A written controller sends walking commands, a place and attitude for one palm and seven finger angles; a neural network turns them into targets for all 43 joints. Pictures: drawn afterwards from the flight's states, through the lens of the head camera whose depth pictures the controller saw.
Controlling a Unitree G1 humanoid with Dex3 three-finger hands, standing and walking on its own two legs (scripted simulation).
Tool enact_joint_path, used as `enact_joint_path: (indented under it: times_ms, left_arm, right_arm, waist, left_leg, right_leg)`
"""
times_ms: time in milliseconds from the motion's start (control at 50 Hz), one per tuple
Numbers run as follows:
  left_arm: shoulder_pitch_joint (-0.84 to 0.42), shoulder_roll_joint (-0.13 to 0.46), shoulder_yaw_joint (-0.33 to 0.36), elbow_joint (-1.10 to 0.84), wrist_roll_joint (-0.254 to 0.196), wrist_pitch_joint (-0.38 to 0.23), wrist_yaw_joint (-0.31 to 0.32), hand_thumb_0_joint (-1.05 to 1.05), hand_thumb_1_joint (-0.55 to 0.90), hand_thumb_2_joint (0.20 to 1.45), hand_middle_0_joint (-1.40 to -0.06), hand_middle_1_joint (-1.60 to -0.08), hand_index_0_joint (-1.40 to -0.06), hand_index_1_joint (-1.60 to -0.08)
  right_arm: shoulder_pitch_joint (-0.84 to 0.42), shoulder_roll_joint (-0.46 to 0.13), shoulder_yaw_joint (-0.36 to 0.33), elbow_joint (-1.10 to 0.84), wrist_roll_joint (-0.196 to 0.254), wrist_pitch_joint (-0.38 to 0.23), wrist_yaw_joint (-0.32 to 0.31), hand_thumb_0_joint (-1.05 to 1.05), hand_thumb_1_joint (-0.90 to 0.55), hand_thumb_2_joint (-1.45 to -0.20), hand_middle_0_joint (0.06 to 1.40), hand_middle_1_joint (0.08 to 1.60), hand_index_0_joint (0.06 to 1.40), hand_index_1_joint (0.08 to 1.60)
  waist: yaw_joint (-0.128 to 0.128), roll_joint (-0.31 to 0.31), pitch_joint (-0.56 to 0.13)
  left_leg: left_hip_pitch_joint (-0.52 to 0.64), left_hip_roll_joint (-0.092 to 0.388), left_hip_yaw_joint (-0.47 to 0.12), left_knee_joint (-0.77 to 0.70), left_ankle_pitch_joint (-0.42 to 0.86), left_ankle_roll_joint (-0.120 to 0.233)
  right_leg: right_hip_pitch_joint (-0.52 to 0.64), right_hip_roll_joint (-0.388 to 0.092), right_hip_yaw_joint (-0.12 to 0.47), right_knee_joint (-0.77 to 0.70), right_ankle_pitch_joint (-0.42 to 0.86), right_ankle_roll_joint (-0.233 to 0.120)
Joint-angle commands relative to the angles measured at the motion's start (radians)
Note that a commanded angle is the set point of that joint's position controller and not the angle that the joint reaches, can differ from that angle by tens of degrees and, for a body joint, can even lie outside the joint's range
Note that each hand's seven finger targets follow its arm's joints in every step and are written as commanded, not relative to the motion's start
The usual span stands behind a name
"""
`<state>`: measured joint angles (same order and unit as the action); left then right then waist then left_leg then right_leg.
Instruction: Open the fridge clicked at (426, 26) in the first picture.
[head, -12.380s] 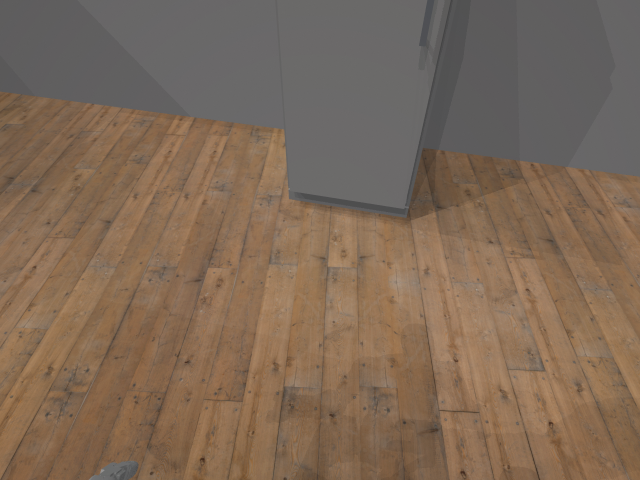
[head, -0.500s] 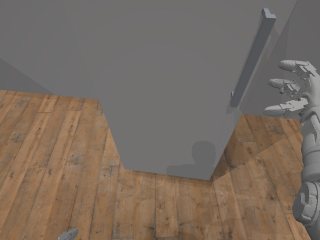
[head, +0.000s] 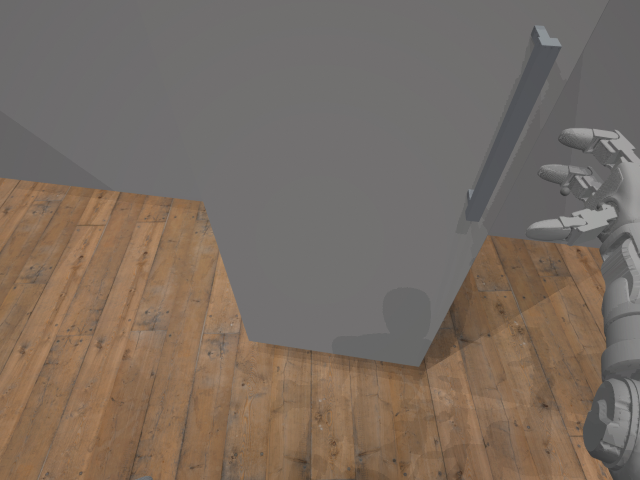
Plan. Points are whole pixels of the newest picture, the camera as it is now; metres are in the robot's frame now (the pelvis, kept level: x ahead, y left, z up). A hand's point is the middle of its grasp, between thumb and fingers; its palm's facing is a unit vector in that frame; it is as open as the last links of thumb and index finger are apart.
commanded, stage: feel for the door with the fingertips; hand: right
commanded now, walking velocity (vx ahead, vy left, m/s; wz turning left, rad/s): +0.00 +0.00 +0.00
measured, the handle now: (500, 138) +0.53 -0.16 +0.17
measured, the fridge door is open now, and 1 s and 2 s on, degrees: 0 0 0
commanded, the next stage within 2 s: slide the fingers in behind the handle in 0.88 s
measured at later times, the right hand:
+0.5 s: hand (526, 177) +0.47 -0.19 +0.16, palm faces +0.05 +1.00 +0.01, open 14.0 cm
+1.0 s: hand (528, 172) +0.48 -0.19 +0.16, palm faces +0.04 +1.00 +0.01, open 13.8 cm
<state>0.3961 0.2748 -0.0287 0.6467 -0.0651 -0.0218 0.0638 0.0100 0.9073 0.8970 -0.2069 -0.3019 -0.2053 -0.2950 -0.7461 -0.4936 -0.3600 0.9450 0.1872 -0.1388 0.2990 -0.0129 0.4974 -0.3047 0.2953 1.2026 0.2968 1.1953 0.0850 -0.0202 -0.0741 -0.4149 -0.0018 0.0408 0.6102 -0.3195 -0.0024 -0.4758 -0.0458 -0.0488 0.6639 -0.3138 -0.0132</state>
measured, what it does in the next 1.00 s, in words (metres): stands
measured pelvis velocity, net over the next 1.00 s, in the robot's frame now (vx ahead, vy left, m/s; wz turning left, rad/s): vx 0.00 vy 0.00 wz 0.00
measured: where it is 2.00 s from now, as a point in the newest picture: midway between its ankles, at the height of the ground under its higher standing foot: outside the picture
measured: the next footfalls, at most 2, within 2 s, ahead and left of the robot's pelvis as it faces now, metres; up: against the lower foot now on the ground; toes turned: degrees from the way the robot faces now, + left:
none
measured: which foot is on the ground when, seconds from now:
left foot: down 0.00-1.00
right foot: down 0.00-1.00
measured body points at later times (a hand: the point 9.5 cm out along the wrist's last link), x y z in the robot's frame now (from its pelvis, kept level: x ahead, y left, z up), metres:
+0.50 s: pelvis +0.00 +0.01 +0.00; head +0.03 +0.01 +0.45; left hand +0.06 +0.27 -0.11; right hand +0.46 -0.24 +0.16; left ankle -0.01 +0.12 -0.72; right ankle +0.01 -0.11 -0.72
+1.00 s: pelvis +0.00 +0.00 +0.00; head +0.05 +0.00 +0.44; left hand +0.03 +0.28 -0.11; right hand +0.47 -0.25 +0.16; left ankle -0.01 +0.12 -0.72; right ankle +0.01 -0.11 -0.72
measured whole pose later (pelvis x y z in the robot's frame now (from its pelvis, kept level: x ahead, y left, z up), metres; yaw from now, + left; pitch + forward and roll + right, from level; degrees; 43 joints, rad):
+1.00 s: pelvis +0.00 +0.00 +0.00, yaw +0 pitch +9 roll +1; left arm 0.39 0.28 -0.02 0.67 -0.04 -0.02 0.05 0.01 0.91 0.90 -0.21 -0.30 -0.20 -0.29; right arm -0.92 -0.48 -0.34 1.12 0.13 -0.19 0.23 -0.01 0.50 -0.30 0.33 1.23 0.33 1.22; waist 0.12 -0.02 -0.07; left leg -0.47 -0.01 0.05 0.63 -0.32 0.00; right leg -0.54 -0.05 -0.04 0.68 -0.31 -0.01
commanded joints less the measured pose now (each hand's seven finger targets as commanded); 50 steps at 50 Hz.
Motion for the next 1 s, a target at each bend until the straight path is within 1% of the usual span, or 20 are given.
enact_joint_path:
  times_ms: [0, 60, 100, 140, 200, 320, 360, 420, 460, 500, 540, 620, 680, 700, 760, 840, 900, 920, 960, 980]
  left_arm:
    - [0.009, 0.156, 0.06, -0.104, 0.004, -0.043, 0.018, 0.0, 0.9, 0.9, -0.2, -0.3, -0.2, -0.3]
    - [0.007, 0.159, 0.061, -0.088, 0.007, -0.046, 0.018, 0.0, 0.9, 0.9, -0.2, -0.3, -0.2, -0.3]
    - [0.009, 0.154, 0.059, -0.086, 0.01, -0.05, 0.015, 0.0, 0.9, 0.9, -0.2, -0.3, -0.2, -0.3]
    - [0.009, 0.154, 0.057, -0.081, 0.016, -0.053, 0.012, 0.0, 0.9, 0.9, -0.2, -0.3, -0.2, -0.3]
    - [0.012, 0.153, 0.057, -0.084, 0.019, -0.054, 0.007, 0.0, 0.9, 0.9, -0.2, -0.3, -0.2, -0.3]
    - [0.004, 0.15, 0.053, -0.095, 0.017, -0.047, 0.005, 0.0, 0.9, 0.9, -0.2, -0.3, -0.2, -0.3]
    - [0.008, 0.148, 0.054, -0.092, 0.017, -0.044, 0.006, 0.0, 0.9, 0.9, -0.2, -0.3, -0.2, -0.3]
    - [0.02, 0.151, 0.057, -0.093, 0.017, -0.041, 0.008, 0.0, 0.9, 0.9, -0.2, -0.3, -0.2, -0.3]
    - [0.026, 0.15, 0.059, -0.085, 0.016, -0.041, 0.007, 0.0, 0.9, 0.9, -0.2, -0.3, -0.2, -0.3]
    - [0.035, 0.147, 0.06, -0.08, 0.017, -0.039, 0.006, 0.0, 0.9, 0.9, -0.2, -0.3, -0.2, -0.3]
    - [0.045, 0.158, 0.063, -0.071, 0.018, -0.036, 0.007, 0.0, 0.9, 0.9, -0.2, -0.3, -0.2, -0.3]
    - [0.047, 0.152, 0.065, -0.075, 0.019, -0.031, 0.004, 0.0, 0.9, 0.9, -0.2, -0.3, -0.2, -0.3]
    - [0.047, 0.151, 0.067, -0.072, 0.018, -0.029, 0.002, 0.0, 0.9, 0.9, -0.2, -0.3, -0.2, -0.3]
    - [0.056, 0.154, 0.065, -0.071, 0.021, -0.027, 0.002, 0.0, 0.9, 0.9, -0.2, -0.3, -0.2, -0.3]
    - [0.061, 0.163, 0.064, -0.064, 0.021, -0.021, 0.008, 0.0, 0.9, 0.9, -0.2, -0.3, -0.2, -0.3]
    - [0.065, 0.159, 0.064, -0.063, 0.023, -0.024, 0.007, 0.0, 0.9, 0.9, -0.2, -0.3, -0.2, -0.3]
    - [0.082, 0.161, 0.064, -0.053, 0.027, -0.027, 0.007, 0.0, 0.9, 0.9, -0.2, -0.3, -0.2, -0.3]
    - [0.082, 0.165, 0.066, -0.052, 0.027, -0.028, 0.007, 0.0, 0.9, 0.9, -0.2, -0.3, -0.2, -0.3]
    - [0.075, 0.159, 0.065, -0.056, 0.026, -0.03, 0.003, 0.0, 0.9, 0.9, -0.2, -0.3, -0.2, -0.3]
    - [0.078, 0.161, 0.065, -0.051, 0.028, -0.031, 0.003, 0.0, 0.9, 0.9, -0.2, -0.3, -0.2, -0.3]
  right_arm:
    - [-0.483, -0.141, 0.038, -0.253, 0.032, -0.047, -0.005, 0.0, 0.5, -0.3, 0.3, 1.2, 0.3, 1.2]
    - [-0.539, -0.166, 0.02, -0.233, 0.014, -0.041, -0.037, 0.0, 0.5, -0.3, 0.3, 1.2, 0.3, 1.2]
    - [-0.559, -0.121, 0.055, -0.228, 0.008, -0.048, -0.057, 0.0, 0.5, -0.3, 0.3, 1.2, 0.3, 1.2]
    - [-0.591, -0.154, 0.03, -0.234, -0.01, -0.061, -0.078, 0.0, 0.5, -0.3, 0.3, 1.2, 0.3, 1.2]
    - [-0.56, -0.182, -0.003, -0.205, -0.016, -0.081, -0.099, 0.0, 0.5, -0.3, 0.3, 1.2, 0.3, 1.2]
    - [-0.553, -0.208, -0.019, -0.156, -0.042, -0.089, -0.111, 0.0, 0.5, -0.3, 0.3, 1.2, 0.3, 1.2]
    - [-0.599, -0.196, 0.0, -0.165, -0.043, -0.091, -0.106, 0.0, 0.5, -0.3, 0.3, 1.2, 0.3, 1.2]
    - [-0.587, -0.199, -0.011, -0.136, -0.036, -0.096, -0.098, 0.0, 0.5, -0.3, 0.3, 1.2, 0.3, 1.2]
    - [-0.605, -0.188, 0.002, -0.147, -0.034, -0.101, -0.09, 0.0, 0.5, -0.3, 0.3, 1.2, 0.3, 1.2]
    - [-0.595, -0.139, 0.038, -0.122, -0.028, -0.1, -0.082, 0.0, 0.5, -0.3, 0.3, 1.2, 0.3, 1.2]
    - [-0.59, -0.212, -0.021, -0.094, -0.027, -0.094, -0.079, 0.0, 0.5, -0.3, 0.3, 1.2, 0.3, 1.2]
    - [-0.603, -0.198, -0.005, -0.141, -0.031, -0.102, -0.074, 0.0, 0.5, -0.3, 0.3, 1.2, 0.3, 1.2]
    - [-0.596, -0.175, 0.01, -0.129, -0.03, -0.101, -0.075, 0.0, 0.5, -0.3, 0.3, 1.2, 0.3, 1.2]
    - [-0.601, -0.182, 0.006, -0.12, -0.025, -0.101, -0.077, 0.0, 0.5, -0.3, 0.3, 1.2, 0.3, 1.2]
    - [-0.631, -0.259, -0.04, -0.074, -0.039, -0.09, -0.082, 0.0, 0.5, -0.3, 0.3, 1.2, 0.3, 1.2]
    - [-0.68, -0.251, -0.019, -0.094, -0.056, -0.117, -0.087, 0.0, 0.5, -0.3, 0.3, 1.2, 0.3, 1.2]
    - [-0.723, -0.228, -0.001, -0.071, -0.048, -0.129, -0.083, 0.0, 0.5, -0.3, 0.3, 1.2, 0.3, 1.2]
    - [-0.712, -0.259, -0.03, -0.064, -0.05, -0.132, -0.083, 0.0, 0.5, -0.3, 0.3, 1.2, 0.3, 1.2]
    - [-0.715, -0.197, 0.018, -0.079, -0.049, -0.133, -0.078, 0.0, 0.5, -0.3, 0.3, 1.2, 0.3, 1.2]
    - [-0.714, -0.195, 0.017, -0.064, -0.048, -0.131, -0.08, 0.0, 0.5, -0.3, 0.3, 1.2, 0.3, 1.2]
  waist:
    - [0.016, -0.038, -0.274]
    - [0.016, -0.041, -0.266]
    - [0.026, -0.023, -0.261]
    - [0.014, -0.061, -0.305]
    - [0.001, -0.022, -0.319]
    - [-0.007, -0.017, -0.315]
    - [0.006, -0.038, -0.319]
    - [0.01, 0.01, -0.332]
    - [0.016, -0.028, -0.333]
    - [0.028, -0.01, -0.309]
    - [0.015, 0.013, -0.316]
    - [0.017, -0.029, -0.352]
    - [0.018, -0.051, -0.319]
    - [0.026, -0.013, -0.308]
    - [0.026, 0.001, -0.294]
    - [0.035, -0.076, -0.341]
    - [0.059, -0.041, -0.327]
    - [0.046, -0.042, -0.351]
    - [0.05, -0.09, -0.36]
    - [0.051, -0.075, -0.343]
  left_leg:
    - [0.013, -0.032, 0.004, -0.076, 0.27, 0.024]
    - [-0.011, -0.028, 0.001, -0.076, 0.228, 0.024]
    - [-0.012, -0.026, 0.001, -0.077, 0.223, 0.022]
    - [-0.001, -0.023, -0.003, -0.064, 0.245, 0.023]
    - [0.032, -0.024, -0.003, -0.056, 0.252, 0.024]
    - [0.064, -0.022, -0.015, -0.048, 0.302, 0.021]
    - [0.056, -0.021, -0.018, -0.051, 0.306, 0.019]
    - [0.075, -0.023, -0.02, -0.052, 0.326, 0.016]
    - [0.057, -0.024, -0.02, -0.054, 0.33, 0.017]
    - [0.044, -0.025, -0.016, -0.058, 0.319, 0.017]
    - [0.058, -0.025, -0.02, -0.059, 0.318, 0.016]
    - [0.066, -0.024, -0.023, -0.053, 0.359, 0.014]
    - [0.03, -0.028, -0.016, -0.057, 0.325, 0.018]
    - [0.041, -0.028, -0.013, -0.059, 0.326, 0.017]
    - [0.044, -0.024, -0.024, -0.064, 0.308, 0.012]
    - [0.022, -0.024, -0.026, -0.053, 0.305, 0.016]
    - [-0.002, -0.027, -0.02, -0.055, 0.292, 0.013]
    - [0.004, -0.028, -0.022, -0.051, 0.295, 0.014]
    - [-0.024, -0.03, -0.015, -0.047, 0.29, 0.017]
    - [-0.036, -0.031, -0.011, -0.047, 0.275, 0.018]
  right_leg:
    - [0.251, 0.024, 0.066, -0.07, 0.252, -0.024]
    - [0.238, 0.026, 0.077, -0.078, 0.21, -0.022]
    - [0.239, 0.028, 0.073, -0.07, 0.209, -0.025]
    - [0.248, 0.031, 0.076, -0.068, 0.229, -0.02]
    - [0.225, 0.032, 0.071, -0.063, 0.23, -0.021]
    - [0.187, 0.034, 0.055, -0.064, 0.239, -0.023]
    - [0.195, 0.034, 0.053, -0.062, 0.236, -0.022]
    - [0.187, 0.034, 0.05, -0.059, 0.244, -0.026]
    - [0.207, 0.035, 0.049, -0.056, 0.252, -0.025]
    - [0.202, 0.033, 0.048, -0.052, 0.249, -0.027]
    - [0.182, 0.034, 0.052, -0.056, 0.237, -0.028]
    - [0.204, 0.035, 0.043, -0.047, 0.276, -0.029]
    - [0.213, 0.033, 0.049, -0.049, 0.265, -0.025]
    - [0.196, 0.032, 0.049, -0.049, 0.264, -0.029]
    - [0.155, 0.033, 0.047, -0.055, 0.222, -0.031]
    - [0.195, 0.034, 0.053, -0.042, 0.244, -0.026]
    - [0.197, 0.03, 0.06, -0.035, 0.246, -0.028]
    - [0.204, 0.028, 0.064, -0.037, 0.249, -0.025]
    - [0.236, 0.027, 0.067, -0.035, 0.267, -0.019]
    - [0.23, 0.026, 0.073, -0.035, 0.257, -0.018]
